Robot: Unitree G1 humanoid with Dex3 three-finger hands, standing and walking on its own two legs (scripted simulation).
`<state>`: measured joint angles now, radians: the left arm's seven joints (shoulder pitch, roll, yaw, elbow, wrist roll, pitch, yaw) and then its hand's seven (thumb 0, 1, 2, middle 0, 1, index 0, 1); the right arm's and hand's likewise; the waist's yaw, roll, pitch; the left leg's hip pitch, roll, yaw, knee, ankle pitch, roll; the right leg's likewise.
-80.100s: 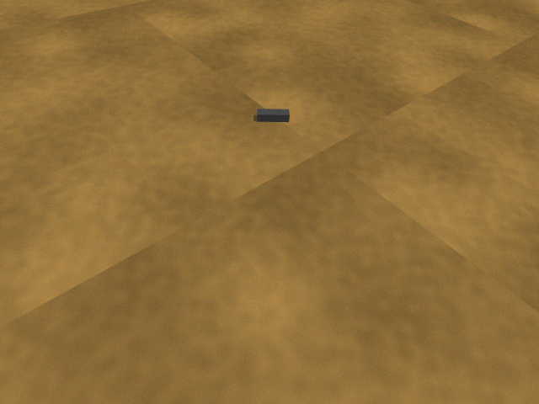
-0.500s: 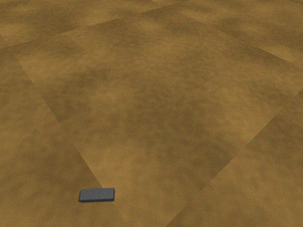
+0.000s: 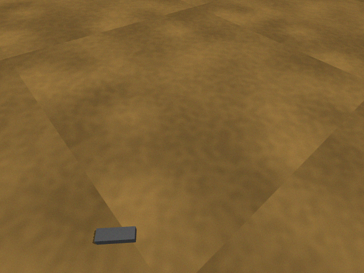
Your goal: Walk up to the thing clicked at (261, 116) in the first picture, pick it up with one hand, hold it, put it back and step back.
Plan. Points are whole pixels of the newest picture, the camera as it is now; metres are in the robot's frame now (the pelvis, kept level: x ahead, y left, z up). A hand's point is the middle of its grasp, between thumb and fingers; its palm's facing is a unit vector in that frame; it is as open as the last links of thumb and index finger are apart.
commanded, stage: stand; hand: left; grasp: from above
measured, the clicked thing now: (116, 235) +0.45 +0.31 -0.76
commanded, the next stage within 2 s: step back in 1.34 s
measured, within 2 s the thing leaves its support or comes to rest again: neither
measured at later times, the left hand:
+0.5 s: hand out of the picture +0.08 +0.24 -0.16, palm faces +0.01 -0.94 -0.34, open 7.4 cm
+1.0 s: hand out of the picture +0.07 +0.24 -0.16, palm faces +0.00 -0.94 -0.33, open 7.4 cm
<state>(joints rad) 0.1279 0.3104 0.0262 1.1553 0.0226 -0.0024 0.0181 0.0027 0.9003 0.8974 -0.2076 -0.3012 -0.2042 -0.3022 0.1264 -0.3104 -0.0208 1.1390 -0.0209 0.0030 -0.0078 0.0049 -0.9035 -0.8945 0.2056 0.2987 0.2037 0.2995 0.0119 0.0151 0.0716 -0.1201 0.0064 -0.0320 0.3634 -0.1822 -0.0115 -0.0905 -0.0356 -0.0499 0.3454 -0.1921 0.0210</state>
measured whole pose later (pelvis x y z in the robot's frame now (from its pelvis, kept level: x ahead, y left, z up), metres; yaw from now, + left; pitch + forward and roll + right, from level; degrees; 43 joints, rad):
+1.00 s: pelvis +0.01 -0.01 +0.00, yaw +0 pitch -3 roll +0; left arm 0.11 0.33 0.03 1.15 0.01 -0.01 0.00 0.00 0.90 0.90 -0.21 -0.30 -0.20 -0.30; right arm 0.11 -0.33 -0.01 1.15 -0.02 -0.01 0.00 0.00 -0.90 -0.89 0.21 0.30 0.20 0.30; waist 0.01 0.01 0.07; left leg -0.11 0.02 -0.03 0.33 -0.18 -0.02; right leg -0.08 -0.02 -0.05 0.32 -0.19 0.01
